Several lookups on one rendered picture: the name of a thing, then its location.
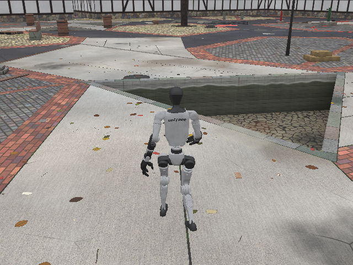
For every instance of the robot right hand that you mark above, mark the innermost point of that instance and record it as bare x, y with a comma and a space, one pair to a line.
190, 139

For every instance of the left robot forearm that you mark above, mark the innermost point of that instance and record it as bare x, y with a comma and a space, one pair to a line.
149, 150

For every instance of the robot left hand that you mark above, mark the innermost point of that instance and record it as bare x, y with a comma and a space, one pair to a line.
143, 167

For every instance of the left robot upper arm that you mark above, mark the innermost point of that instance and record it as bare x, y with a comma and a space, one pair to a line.
157, 125

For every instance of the right robot forearm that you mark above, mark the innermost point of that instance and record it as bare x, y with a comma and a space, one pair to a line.
196, 140

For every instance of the right robot thigh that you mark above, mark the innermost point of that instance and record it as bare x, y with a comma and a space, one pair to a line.
186, 173

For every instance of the right robot upper arm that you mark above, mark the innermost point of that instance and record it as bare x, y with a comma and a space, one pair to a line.
195, 123

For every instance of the humanoid robot head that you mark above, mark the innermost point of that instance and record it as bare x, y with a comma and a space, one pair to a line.
175, 95

